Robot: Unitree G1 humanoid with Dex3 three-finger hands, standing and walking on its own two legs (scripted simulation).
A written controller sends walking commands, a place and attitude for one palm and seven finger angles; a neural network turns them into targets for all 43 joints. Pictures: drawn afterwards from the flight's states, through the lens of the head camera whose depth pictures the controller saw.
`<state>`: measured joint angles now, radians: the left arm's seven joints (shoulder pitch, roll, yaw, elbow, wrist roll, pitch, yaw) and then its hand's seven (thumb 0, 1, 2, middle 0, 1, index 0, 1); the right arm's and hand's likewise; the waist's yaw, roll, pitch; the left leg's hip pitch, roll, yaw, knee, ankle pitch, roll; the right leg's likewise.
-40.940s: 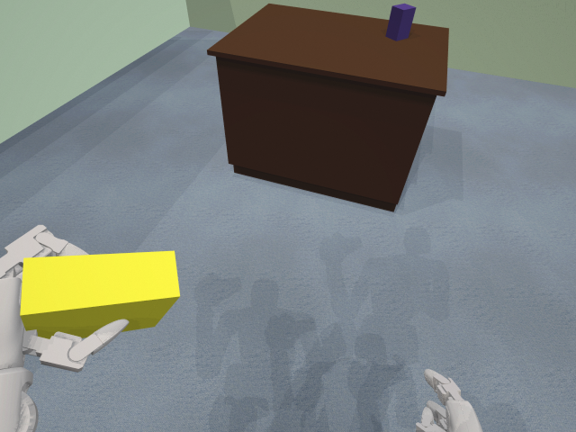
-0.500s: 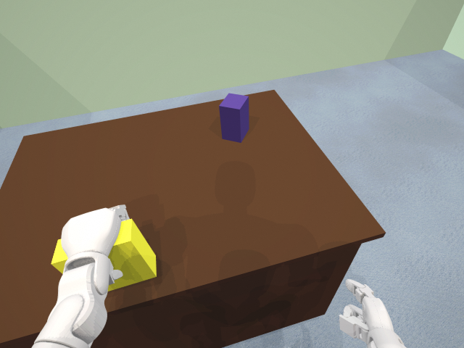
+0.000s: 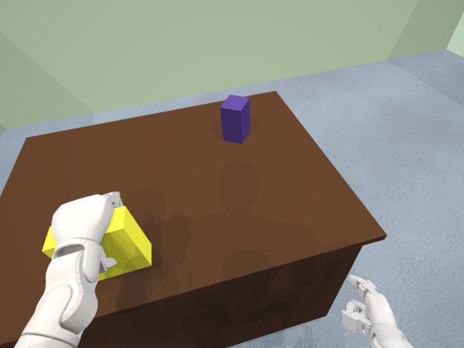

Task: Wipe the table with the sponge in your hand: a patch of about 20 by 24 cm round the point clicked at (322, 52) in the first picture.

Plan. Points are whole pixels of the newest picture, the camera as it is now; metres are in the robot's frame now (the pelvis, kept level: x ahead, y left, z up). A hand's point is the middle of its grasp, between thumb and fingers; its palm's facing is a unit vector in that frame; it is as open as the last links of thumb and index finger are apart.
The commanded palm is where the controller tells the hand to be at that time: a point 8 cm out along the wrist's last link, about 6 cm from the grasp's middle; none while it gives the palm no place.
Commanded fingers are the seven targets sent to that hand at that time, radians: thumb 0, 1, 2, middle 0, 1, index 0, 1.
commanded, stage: lift the sponge slowly off the table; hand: left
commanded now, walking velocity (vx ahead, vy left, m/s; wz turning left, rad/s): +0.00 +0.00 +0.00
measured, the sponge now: (109, 253) +0.25 +0.29 +0.02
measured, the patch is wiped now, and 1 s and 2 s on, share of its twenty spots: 1.00 1.00 1.00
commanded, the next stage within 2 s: bring the sponge back beside the body in 0.56 s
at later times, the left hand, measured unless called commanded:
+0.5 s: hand (94, 221) +0.26 +0.29 +0.10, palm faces +0.05 -0.11 -0.99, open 9.5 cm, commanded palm +0.23 +0.28 +0.17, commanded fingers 0.00 0.10 1.30 -1.20 -1.60 -1.20 -1.60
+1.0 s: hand (89, 230) +0.24 +0.29 +0.10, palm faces +0.06 -0.11 -0.99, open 9.5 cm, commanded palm +0.21 +0.28 +0.17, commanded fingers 0.00 0.10 1.30 -1.20 -1.60 -1.20 -1.60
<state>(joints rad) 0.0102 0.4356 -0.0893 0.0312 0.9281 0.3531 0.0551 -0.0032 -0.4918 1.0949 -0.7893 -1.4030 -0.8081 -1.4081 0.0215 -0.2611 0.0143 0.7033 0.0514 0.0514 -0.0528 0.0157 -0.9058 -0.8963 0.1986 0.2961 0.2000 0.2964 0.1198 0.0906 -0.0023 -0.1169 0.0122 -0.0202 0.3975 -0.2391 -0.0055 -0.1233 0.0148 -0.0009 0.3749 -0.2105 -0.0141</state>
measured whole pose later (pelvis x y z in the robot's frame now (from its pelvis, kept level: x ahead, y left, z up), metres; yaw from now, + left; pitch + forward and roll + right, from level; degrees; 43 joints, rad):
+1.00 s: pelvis +0.00 +0.00 +0.00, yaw +0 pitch -3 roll +0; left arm 0.07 0.49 -0.06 -0.16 0.90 0.44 -0.03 0.00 -0.49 1.09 -0.79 -1.40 -0.81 -1.41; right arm 0.01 -0.28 0.03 0.68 0.05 0.07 -0.03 0.02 -0.91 -0.90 0.20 0.30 0.20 0.30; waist 0.13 0.10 0.01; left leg -0.10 0.01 -0.02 0.39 -0.24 -0.01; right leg -0.11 0.01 0.00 0.37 -0.21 -0.02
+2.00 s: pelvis -0.02 +0.00 +0.00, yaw +0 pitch -6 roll +0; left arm 0.29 0.52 -0.02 -0.36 0.87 0.40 -0.03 0.00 -0.49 1.09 -0.79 -1.40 -0.81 -1.41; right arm -0.01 -0.25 0.05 0.67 0.04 0.05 -0.03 0.02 -0.90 -0.90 0.20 0.30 0.20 0.30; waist 0.16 0.11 0.01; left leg -0.09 0.01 -0.02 0.41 -0.23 -0.01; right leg -0.09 0.02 0.00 0.39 -0.19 -0.01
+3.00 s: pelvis -0.05 +0.02 -0.02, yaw +0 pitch +2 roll -1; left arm 0.52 0.40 0.34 -0.59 -0.05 -0.10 0.13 -0.01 -0.49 1.09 -0.79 -1.40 -0.81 -1.41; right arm 0.20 -0.21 0.02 0.56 0.01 -0.03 -0.07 0.02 -0.90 -0.90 0.20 0.30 0.20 0.30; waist 0.00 -0.02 -0.01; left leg -0.41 -0.01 -0.05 0.66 -0.28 0.01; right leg -0.40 0.01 0.00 0.60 -0.23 0.01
